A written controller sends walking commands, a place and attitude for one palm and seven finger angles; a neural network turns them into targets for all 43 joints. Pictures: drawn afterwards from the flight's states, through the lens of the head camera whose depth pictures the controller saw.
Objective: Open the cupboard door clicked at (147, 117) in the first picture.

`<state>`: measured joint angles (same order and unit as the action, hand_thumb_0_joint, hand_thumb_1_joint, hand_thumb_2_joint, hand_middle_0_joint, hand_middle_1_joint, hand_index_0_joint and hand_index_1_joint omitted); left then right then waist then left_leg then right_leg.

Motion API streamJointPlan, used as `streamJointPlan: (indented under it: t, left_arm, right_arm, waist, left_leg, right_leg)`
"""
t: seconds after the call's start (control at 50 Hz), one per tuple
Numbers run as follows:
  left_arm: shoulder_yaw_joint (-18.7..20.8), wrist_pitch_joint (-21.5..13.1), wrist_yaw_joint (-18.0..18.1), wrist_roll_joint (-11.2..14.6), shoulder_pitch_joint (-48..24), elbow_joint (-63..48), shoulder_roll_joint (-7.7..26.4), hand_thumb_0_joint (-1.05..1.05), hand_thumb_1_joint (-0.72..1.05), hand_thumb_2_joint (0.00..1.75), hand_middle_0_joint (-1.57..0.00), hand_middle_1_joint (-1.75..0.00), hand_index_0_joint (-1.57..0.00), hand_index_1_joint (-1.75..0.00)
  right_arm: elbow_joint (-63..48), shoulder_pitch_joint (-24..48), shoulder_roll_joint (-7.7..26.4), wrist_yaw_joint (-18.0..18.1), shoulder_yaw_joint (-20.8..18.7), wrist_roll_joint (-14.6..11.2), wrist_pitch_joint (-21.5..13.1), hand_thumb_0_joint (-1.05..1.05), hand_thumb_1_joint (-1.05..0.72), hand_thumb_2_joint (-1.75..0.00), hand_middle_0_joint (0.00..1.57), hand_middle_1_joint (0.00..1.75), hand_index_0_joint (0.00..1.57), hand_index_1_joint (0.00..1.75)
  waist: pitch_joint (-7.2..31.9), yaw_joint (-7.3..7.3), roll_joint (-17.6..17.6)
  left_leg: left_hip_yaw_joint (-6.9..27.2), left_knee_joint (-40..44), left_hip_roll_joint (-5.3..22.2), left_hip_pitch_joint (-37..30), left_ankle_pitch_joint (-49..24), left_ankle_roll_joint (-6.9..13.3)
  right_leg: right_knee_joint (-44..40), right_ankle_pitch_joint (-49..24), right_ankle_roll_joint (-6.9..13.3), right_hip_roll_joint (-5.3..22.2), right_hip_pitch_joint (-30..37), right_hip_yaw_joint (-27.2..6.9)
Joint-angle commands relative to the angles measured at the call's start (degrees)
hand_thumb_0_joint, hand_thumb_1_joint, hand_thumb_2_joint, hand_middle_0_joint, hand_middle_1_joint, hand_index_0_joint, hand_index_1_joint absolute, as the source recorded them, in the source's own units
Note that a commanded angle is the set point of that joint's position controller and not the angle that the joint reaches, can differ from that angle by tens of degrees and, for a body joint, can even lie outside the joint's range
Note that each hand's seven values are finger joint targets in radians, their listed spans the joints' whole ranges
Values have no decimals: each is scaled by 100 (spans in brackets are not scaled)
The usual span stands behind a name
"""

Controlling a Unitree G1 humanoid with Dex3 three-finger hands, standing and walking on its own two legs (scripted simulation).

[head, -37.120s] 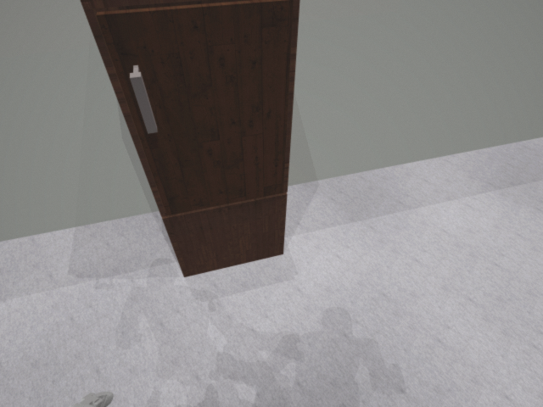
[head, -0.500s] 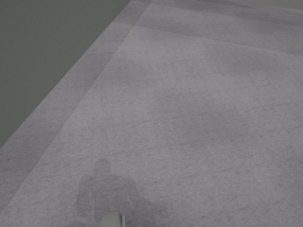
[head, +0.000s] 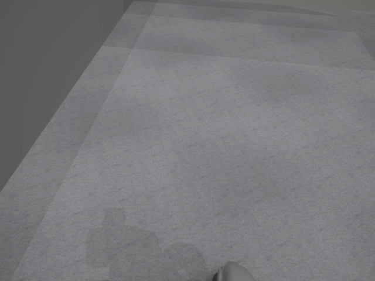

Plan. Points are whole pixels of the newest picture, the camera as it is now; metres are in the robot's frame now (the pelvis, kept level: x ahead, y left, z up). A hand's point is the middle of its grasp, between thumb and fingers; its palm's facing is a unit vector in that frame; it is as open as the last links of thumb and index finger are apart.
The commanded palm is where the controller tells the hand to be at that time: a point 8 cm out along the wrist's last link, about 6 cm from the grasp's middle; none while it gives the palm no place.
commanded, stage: walk to a spot facing it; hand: left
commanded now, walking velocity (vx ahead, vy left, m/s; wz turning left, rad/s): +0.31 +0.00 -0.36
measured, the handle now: out of the picture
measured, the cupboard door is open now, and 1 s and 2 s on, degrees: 44 44 44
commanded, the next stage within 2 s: turn to face it in 0.08 s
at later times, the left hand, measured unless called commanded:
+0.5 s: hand (138, 234) +0.26 +0.15 -0.20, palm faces +0.09 -0.99 -0.15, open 7.2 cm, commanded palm none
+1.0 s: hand (137, 203) +0.33 +0.16 -0.16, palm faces +0.32 -0.90 -0.29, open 7.3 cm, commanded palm none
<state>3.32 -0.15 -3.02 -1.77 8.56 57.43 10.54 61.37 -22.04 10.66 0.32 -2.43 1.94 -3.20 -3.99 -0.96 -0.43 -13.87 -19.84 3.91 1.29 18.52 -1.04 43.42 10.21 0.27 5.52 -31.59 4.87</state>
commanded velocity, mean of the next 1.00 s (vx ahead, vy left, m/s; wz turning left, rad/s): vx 0.04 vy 0.00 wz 0.48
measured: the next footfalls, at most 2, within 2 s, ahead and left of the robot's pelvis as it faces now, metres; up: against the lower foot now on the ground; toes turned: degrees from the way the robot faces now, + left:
right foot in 0.10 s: +0.17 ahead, -0.13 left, +0.00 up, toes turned -9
left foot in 0.50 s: +0.34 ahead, +0.07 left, +0.00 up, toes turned +11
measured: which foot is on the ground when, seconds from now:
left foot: down 0.00-0.08, up 0.10-0.48, down 0.50-0.96, up 0.98-1.00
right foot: up 0.00-0.08, down 0.10-0.52, up 0.54-0.94, down 0.96-1.00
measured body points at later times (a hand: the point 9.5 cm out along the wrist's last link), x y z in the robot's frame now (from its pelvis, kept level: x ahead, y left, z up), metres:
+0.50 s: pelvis +0.23 -0.03 -0.02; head +0.25 +0.00 +0.43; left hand +0.25 +0.20 -0.18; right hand +0.30 -0.26 -0.16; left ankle +0.30 +0.06 -0.74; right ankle +0.14 -0.12 -0.74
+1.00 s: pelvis +0.29 -0.08 -0.01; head +0.34 -0.08 +0.43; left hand +0.32 +0.21 -0.14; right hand +0.43 -0.32 -0.16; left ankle +0.29 +0.06 -0.72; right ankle +0.32 -0.20 -0.74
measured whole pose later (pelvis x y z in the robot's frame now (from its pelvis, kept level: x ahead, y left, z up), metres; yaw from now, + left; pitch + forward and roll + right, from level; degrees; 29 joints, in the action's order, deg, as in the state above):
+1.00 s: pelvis +0.29 -0.08 -0.01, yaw +20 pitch +2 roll +0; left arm 3.1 0.5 0.7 -1.4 7.2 50.1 13.3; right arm 54.1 -11.0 14.5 -0.2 -5.4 0.7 3.4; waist -3.9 -1.1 1.9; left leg 6.1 -43.0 -2.7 27.1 22.1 -1.4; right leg 32.0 16.8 -1.4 1.2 -16.9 0.9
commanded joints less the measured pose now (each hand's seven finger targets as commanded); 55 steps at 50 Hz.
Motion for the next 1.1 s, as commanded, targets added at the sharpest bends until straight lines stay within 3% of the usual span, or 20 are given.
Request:
streamJointPlan:
  t: [0.0, 0.04, 0.06, 0.08, 0.12, 0.22, 0.38, 0.44, 0.46, 0.48, 0.5, 0.56, 0.66, 0.8, 0.88, 0.9, 0.94, 0.98, 1.02, 1.08]
  left_arm:
    - [59, -144, -7, 14, -261, -386, 336, 0, 90, 90, -20, -30, -20, -30]
    - [172, -239, 40, -12, 1105, 24, 662, 0, 90, 90, -20, -30, -20, -30]
    - [341, -305, 144, -51, 2009, 258, 1277, 0, 90, 90, -20, -30, -20, -30]
    - [423, -294, 212, 84, 2323, 331, 1712, 0, 90, 90, -20, -30, -20, -30]
    - [307, -284, 328, 156, 1535, 158, 1284, 0, 90, 90, -20, -30, -20, -30]
    - [3, -410, 354, 96, 451, -59, 617, 0, 90, 90, -20, -30, -20, -30]
    - [38, -337, 398, 98, 563, 93, 725, 0, 90, 90, -20, -30, -20, -30]
    - [102, -253, 428, 120, 543, 0, 875, 0, 90, 90, -20, -30, -20, -30]
    - [101, -208, 429, 138, 630, -60, 849, 0, 90, 90, -20, -30, -20, -30]
    - [79, -168, 424, 237, 826, -250, 553, 0, 90, 90, -20, -30, -20, -30]
    - [32, -102, 448, 200, 551, -428, 675, 0, 90, 90, -20, -30, -20, -30]
    - [114, 3, 411, 90, -46, -583, 642, 0, 90, 90, -20, -30, -20, -30]
    - [134, 142, 351, 74, 267, -550, 563, 0, 90, 90, -20, -30, -20, -30]
    - [130, 168, 358, 74, -207, -943, 627, 0, 90, 90, -20, -30, -20, -30]
    - [156, 94, 385, 112, 305, -902, 761, 0, 90, 90, -20, -30, -20, -30]
    - [202, 48, 416, 112, 601, -857, 932, 0, 90, 90, -20, -30, -20, -30]
    - [342, -12, 487, -17, 733, -912, 1805, 0, 90, 90, -20, -30, -20, -30]
    - [227, 3, 509, 19, 159, -1106, 1517, 0, 90, 90, -20, -30, -20, -30]
    - [111, -20, 501, 80, -82, -1119, 1117, 0, 90, 90, -20, -30, -20, -30]
    - [114, -62, 492, 59, 340, -1021, 1131, 0, 90, 90, -20, -30, -20, -30]
  right_arm:
    - [-171, -341, 904, 52, -109, 17, -56, 0, -90, -90, 20, 30, 20, 30]
    - [-208, -160, 920, 49, -90, -51, -53, 0, -90, -90, 20, 30, 20, 30]
    - [-361, -96, 673, -13, -50, -147, -73, 0, -90, -90, 20, 30, 20, 30]
    - [-569, -5, 480, 13, -30, -214, -88, 0, -90, -90, 20, 30, 20, 30]
    - [-595, 689, 536, 29, -79, -201, -69, 0, -90, -90, 20, 30, 20, 30]
    - [-117, -54, 38, 16, 23, -113, 258, 0, -90, -90, 20, 30, 20, 30]
    - [-447, 855, 138, -61, 6, -140, 267, 0, -90, -90, 20, 30, 20, 30]
    - [-424, 470, 432, -66, -53, -62, 278, 0, -90, -90, 20, 30, 20, 30]
    - [-375, 40, 762, -60, -127, -21, 256, 0, -90, -90, 20, 30, 20, 30]
    - [-419, -324, 1300, -3, -222, 19, 222, 0, -90, -90, 20, 30, 20, 30]
    - [-397, -404, 1471, 88, -237, -45, 283, 0, -90, -90, 20, 30, 20, 30]
    - [-753, 433, 1243, 157, -231, -55, 269, 0, -90, -90, 20, 30, 20, 30]
    - [-934, 839, 1251, 146, -255, -78, 231, 0, -90, -90, 20, 30, 20, 30]
    - [-1019, 870, 1399, 49, -431, -37, 378, 0, -90, -90, 20, 30, 20, 30]
    - [-1187, 1208, 1454, 33, -497, -73, 456, 0, -90, -90, 20, 30, 20, 30]
    - [-1266, 1356, 1333, 25, -485, -119, 472, 0, -90, -90, 20, 30, 20, 30]
    - [-1515, 1512, 767, -39, -392, -162, 454, 0, -90, -90, 20, 30, 20, 30]
    - [-1470, 1264, 912, -116, -412, -90, 529, 0, -90, -90, 20, 30, 20, 30]
    - [-1214, 1318, 916, -140, -402, -83, 627, 0, -90, -90, 20, 30, 20, 30]
    - [-1331, 1657, 747, -194, -303, -122, 634, 0, -90, -90, 20, 30, 20, 30]
  waist:
    - [-49, 37, 700]
    - [635, 685, 251]
    - [1274, 1038, -1019]
    - [1691, 969, -1802]
    - [833, 711, -802]
    - [431, -200, -540]
    - [145, 4, -717]
    - [437, -243, -363]
    - [809, -379, 484]
    - [1181, -417, 2018]
    - [1409, -483, 1657]
    - [721, -148, 790]
    - [1088, 79, 641]
    - [783, -84, 964]
    - [950, 139, 1072]
    - [984, 305, 772]
    - [743, 462, -1901]
    - [554, 72, -1062]
    - [404, -92, -1407]
    - [369, 88, -1055]
  left_leg:
    - [316, 103, 1470, 356, -2616, 557]
    - [1, -1850, 1083, 955, -3533, 296]
    - [-359, -3701, 470, 2439, -1962, 31]
    - [333, -5374, -164, 3496, 1635, -127]
    - [1229, -5611, 421, 3907, 806, -82]
    - [1108, -3943, 414, 2391, 18, -220]
    - [728, -2202, 85, 2532, -450, -120]
    - [683, -1317, -145, 1612, -1209, 40]
    - [1305, -992, 222, 787, -2793, 301]
    - [3338, -765, 1682, -171, -5433, 1185]
    - [3982, -432, 2146, -83, -5649, 1715]
    - [3592, -4, 1659, 1048, -2976, 1333]
    - [2709, 36, 994, 986, -2510, 978]
    - [3128, 89, 807, 1307, -1420, 951]
    - [3311, -368, 559, 1730, -1649, 790]
    - [3216, -696, 342, 2223, -1251, 580]
    - [1525, -3276, -873, 3808, 1608, -214]
    - [1695, -4754, -420, 3401, 1268, -138]
    - [1537, -5194, -189, 3554, 688, -301]
    - [1177, -4281, -213, 3411, 649, -377]
  right_leg:
    - [-702, 140, 214, -289, 968, 364]
    - [-1185, 62, 485, -505, 3006, 280]
    - [-1592, 102, 987, 752, 4444, -1566]
    - [-2452, -700, 1543, 2005, 4966, -3594]
    - [-2588, -1435, 1387, 1651, 3900, -2726]
    - [-2876, -2527, 903, 959, 1861, -507]
    - [-2314, -3447, 647, 1080, 2713, 165]
    - [-1085, -3504, 316, 1003, 2721, 455]
    - [-30, -2472, 33, 697, 2197, 611]
    - [1534, 1379, -396, -130, 797, 707]
    - [2537, 3043, -353, -375, 603, -156]
    - [2948, 1952, -418, -30, -24, -635]
    - [2058, 1174, -534, -151, 258, -568]
    - [473, 1404, -525, -409, 677, -405]
    - [-1056, 857, -426, -627, 1834, -335]
    - [-1951, 410, -374, -445, 2558, -471]
    - [-3181, 242, 628, 2219, 2972, -2977]
    - [-2813, -360, 902, 2006, 2021, -1972]
    - [-2457, -1559, 612, 1309, 2240, -1044]
    - [-2162, -2878, 505, 1215, 2769, -446]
